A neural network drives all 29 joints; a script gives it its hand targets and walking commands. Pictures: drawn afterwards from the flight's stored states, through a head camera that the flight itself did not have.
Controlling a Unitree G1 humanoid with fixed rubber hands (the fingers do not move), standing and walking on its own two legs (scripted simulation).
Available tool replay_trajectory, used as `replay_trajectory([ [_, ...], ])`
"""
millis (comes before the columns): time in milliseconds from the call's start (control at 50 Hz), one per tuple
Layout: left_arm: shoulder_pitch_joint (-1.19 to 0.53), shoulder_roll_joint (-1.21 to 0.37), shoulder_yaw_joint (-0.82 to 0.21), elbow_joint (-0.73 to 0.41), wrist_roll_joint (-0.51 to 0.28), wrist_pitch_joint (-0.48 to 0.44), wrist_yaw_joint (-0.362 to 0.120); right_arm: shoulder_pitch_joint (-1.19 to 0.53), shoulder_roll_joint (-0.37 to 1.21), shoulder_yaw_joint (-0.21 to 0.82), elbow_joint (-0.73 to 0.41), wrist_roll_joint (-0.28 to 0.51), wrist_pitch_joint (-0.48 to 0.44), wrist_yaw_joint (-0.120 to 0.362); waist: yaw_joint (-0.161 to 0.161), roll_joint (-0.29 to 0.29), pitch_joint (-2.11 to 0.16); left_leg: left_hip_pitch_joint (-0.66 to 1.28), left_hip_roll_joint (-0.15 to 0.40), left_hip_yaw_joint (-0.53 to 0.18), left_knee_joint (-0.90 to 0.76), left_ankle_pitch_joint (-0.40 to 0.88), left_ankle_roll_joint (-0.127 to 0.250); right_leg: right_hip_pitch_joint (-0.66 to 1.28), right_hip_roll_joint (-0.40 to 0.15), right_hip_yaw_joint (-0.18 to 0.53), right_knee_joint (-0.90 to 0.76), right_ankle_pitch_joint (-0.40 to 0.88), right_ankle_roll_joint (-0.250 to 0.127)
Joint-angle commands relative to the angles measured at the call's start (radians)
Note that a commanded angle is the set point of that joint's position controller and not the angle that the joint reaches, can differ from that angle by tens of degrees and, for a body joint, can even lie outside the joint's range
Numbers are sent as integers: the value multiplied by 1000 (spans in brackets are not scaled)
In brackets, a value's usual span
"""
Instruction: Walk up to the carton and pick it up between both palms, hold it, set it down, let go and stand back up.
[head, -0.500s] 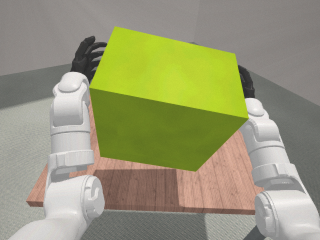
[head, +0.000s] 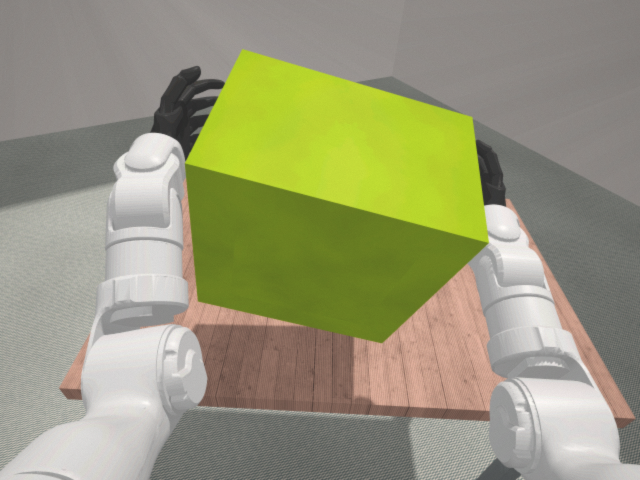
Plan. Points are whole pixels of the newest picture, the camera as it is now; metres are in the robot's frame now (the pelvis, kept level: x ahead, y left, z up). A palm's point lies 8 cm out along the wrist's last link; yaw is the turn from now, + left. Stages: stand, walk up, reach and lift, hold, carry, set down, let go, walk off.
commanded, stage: set down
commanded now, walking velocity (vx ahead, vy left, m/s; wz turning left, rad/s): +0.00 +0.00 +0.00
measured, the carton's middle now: (322, 217) +0.40 -0.01 +0.15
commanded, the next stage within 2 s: none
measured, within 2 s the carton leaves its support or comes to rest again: neither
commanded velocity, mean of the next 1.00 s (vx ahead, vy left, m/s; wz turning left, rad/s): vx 0.00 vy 0.00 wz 0.00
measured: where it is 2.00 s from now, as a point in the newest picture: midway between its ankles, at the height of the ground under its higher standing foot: outside the picture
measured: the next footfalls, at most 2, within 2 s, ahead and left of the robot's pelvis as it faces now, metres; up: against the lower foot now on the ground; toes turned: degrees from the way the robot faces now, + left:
none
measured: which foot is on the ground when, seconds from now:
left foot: down 0.00-1.00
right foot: down 0.00-1.00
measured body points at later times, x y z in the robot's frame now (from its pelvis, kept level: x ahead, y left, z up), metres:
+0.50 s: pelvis +0.02 +0.00 +0.00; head -0.02 +0.03 +0.45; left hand +0.45 +0.14 +0.22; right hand +0.37 -0.23 +0.17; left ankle +0.01 +0.12 -0.75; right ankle -0.01 -0.13 -0.75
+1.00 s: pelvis +0.01 +0.01 +0.00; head -0.01 +0.04 +0.45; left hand +0.46 +0.12 +0.19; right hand +0.36 -0.24 +0.14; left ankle +0.01 +0.12 -0.75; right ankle -0.01 -0.13 -0.75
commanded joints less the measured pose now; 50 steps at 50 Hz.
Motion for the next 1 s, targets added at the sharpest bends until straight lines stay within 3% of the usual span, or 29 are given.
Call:
replay_trajectory([
  [0, -422, -457, -300, 34, -60, -8, -86, -776, 357, 271, -344, 47, -130, 137, -18, 68, -274, 109, -37, 83, -18, 212, -23, 15, 63, -84, -14, 158, 10],
  [60, -411, -464, -296, 36, -56, -20, -82, -774, 363, 275, -353, 43, -143, 147, -9, 69, -295, 117, -34, 81, -12, 240, -26, 15, 67, -86, -12, 171, 9],
  [100, -409, -480, -326, 3, -69, -36, -73, -789, 366, 297, -407, 51, -170, 149, -3, 88, -378, 156, -35, 82, 19, 334, -39, 25, 72, -87, 2, 245, 9],
  [200, -385, -461, -316, 10, -72, -64, -62, -746, 396, 342, -410, 52, -168, 147, 13, 57, -355, 128, -43, 85, 18, 335, -24, 66, 69, -75, 17, 327, 21],
  [260, -404, -460, -328, -23, -78, -74, -64, -731, 407, 350, -421, 52, -168, 145, 9, 59, -396, 121, -44, 85, 17, 343, -23, 84, 68, -73, 27, 368, 26],
  [380, -394, -464, -361, -29, -93, -89, -75, -682, 419, 352, -429, 50, -169, 124, -33, 68, -384, 125, -51, 81, 31, 363, -33, 100, 65, -68, 34, 458, 36],
  [440, -368, -447, -332, 8, -67, -83, -89, -622, 414, 334, -373, 38, -148, 119, -45, 60, -297, 115, -47, 78, 10, 324, -30, 103, 61, -65, 22, 425, 37],
  [500, -368, -453, -322, 16, -59, -77, -101, -634, 403, 316, -397, 29, -152, 119, -42, 68, -310, 112, -47, 80, 6, 316, -33, 87, 62, -73, 22, 399, 35],
  [540, -366, -463, -331, 12, -63, -86, -99, -635, 412, 321, -415, 24, -168, 119, -45, 85, -335, 131, -47, 82, 25, 358, -41, 85, 65, -77, 22, 418, 30],
  [600, -367, -451, -313, 45, -57, -100, -102, -639, 416, 314, -418, 9, -177, 125, -39, 65, -332, 121, -48, 83, 14, 319, -31, 85, 66, -81, 19, 402, 32],
  [720, -396, -457, -327, 67, -68, -137, -86, -650, 408, 297, -422, -14, -206, 137, -31, 76, -370, 149, -35, 84, 18, 332, -43, 47, 68, -86, 17, 361, 27],
  [800, -414, -450, -301, 122, -57, -159, -82, -624, 416, 255, -357, -49, -208, 146, -34, 82, -331, 129, -28, 84, -6, 249, -40, 19, 62, -86, 7, 293, 23],
  [900, -433, -421, -231, 183, -22, -179, -93, -616, 439, 223, -331, -85, -213, 146, -18, 54, -310, 72, -36, 103, -36, 165, -13, 55, 50, -73, 10, 302, 38],
  [980, -436, -430, -236, 211, -22, -209, -87, -607, 458, 211, -322, -114, -237, 145, -29, 70, -350, 109, -34, 103, -11, 232, -25, 52, 54, -79, 17, 365, 37],
])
